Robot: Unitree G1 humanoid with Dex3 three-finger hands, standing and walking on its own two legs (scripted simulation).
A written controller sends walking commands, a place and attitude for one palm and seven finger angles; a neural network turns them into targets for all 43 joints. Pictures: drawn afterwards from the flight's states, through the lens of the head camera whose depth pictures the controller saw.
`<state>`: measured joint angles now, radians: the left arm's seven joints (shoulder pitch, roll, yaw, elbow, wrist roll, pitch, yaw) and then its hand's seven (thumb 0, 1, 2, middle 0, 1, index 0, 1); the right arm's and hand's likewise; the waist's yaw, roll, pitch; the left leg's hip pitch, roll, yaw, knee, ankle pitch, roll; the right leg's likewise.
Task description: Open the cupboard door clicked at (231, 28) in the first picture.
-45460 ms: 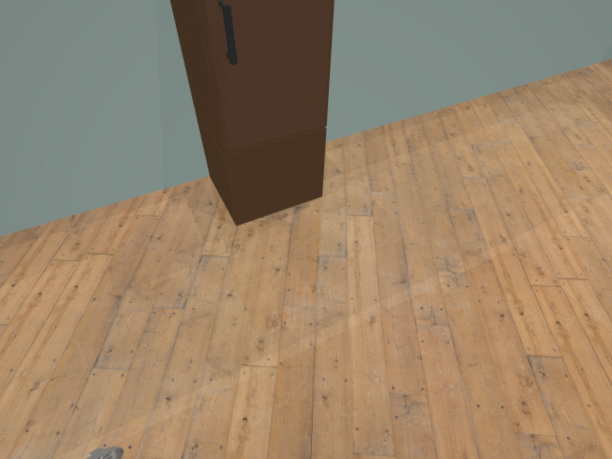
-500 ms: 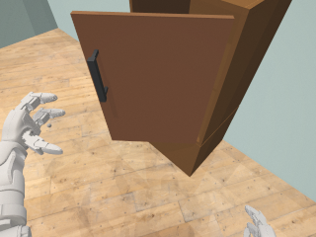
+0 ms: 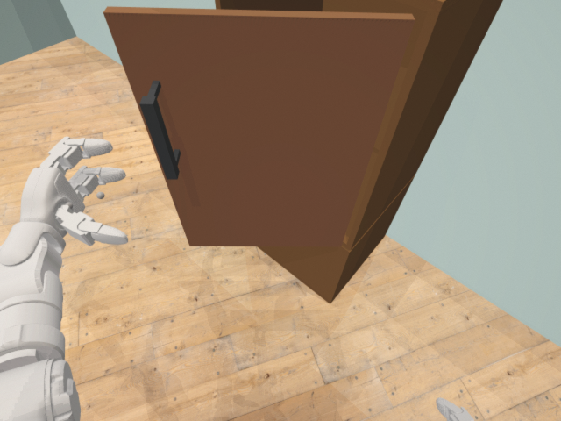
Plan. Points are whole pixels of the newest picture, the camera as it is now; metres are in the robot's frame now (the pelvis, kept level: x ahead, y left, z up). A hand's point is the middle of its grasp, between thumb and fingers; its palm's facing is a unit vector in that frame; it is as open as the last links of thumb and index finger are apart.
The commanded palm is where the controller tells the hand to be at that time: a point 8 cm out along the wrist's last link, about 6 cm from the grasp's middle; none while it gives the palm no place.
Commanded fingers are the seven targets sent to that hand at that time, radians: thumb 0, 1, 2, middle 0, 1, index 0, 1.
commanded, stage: move the hooked fingers beside the handle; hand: left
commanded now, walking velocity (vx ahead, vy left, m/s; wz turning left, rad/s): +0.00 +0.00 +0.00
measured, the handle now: (164, 133) +0.54 +0.21 +0.09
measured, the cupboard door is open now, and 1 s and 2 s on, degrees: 41 41 41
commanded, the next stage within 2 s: slide the fingers in behind the handle in 1.58 s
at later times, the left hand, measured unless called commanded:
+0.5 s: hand (111, 166) +0.44 +0.26 +0.11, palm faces +0.03 -1.00 +0.00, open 14.0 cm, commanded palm +0.43 +0.31 +0.10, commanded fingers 0.00 -0.50 0.30 -0.30 -1.20 -0.30 -1.20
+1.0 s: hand (122, 147) +0.50 +0.27 +0.09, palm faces +0.01 -1.00 +0.01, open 14.0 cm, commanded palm +0.47 +0.32 +0.09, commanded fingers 0.00 -0.50 0.30 -0.30 -1.20 -0.30 -1.20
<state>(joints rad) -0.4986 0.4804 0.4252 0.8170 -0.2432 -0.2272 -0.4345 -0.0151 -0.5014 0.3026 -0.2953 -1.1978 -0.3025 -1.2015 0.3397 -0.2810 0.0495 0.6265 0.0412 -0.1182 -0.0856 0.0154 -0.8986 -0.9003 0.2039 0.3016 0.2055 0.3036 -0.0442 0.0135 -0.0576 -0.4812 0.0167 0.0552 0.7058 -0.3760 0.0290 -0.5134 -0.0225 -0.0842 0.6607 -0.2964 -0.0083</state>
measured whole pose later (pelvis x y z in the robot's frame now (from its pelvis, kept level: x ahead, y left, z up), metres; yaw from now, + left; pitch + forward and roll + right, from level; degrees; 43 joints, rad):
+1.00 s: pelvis +0.00 +0.01 -0.01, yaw -2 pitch +18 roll -3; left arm -0.88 0.71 0.51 1.21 -0.13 -0.29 -0.46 -0.01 -0.50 0.30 -0.29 -1.20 -0.30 -1.20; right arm 0.44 -0.30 0.05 0.61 0.01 0.06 -0.05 0.01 -0.90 -0.90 0.20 0.30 0.21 0.30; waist -0.16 0.00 -0.08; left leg -0.71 0.04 0.06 0.82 -0.42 0.04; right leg -0.73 0.00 -0.07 0.73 -0.30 0.00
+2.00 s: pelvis +0.00 +0.00 -0.01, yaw -1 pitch +17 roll -3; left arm -0.85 0.62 0.45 1.16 -0.15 -0.30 -0.39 -0.02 -0.50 0.30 -0.29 -1.20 -0.30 -1.20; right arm 0.42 -0.29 0.05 0.61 0.01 0.06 -0.05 0.01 -0.90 -0.90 0.20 0.30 0.21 0.30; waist -0.15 0.00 -0.08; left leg -0.69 0.04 0.05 0.83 -0.42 0.03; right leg -0.71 0.00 -0.08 0.73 -0.31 -0.01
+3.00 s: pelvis +0.00 +0.00 -0.01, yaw -1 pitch +15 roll -2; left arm -0.83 0.46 0.39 1.12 -0.13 -0.32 -0.24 -0.01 -0.50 0.30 -0.30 -1.20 -0.30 -1.20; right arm 0.41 -0.27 0.04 0.63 0.01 0.04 -0.02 0.01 -0.90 -0.90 0.20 0.30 0.20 0.30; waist -0.13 0.01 -0.09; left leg -0.65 0.04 0.06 0.81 -0.42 0.03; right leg -0.68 0.00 -0.07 0.74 -0.32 -0.01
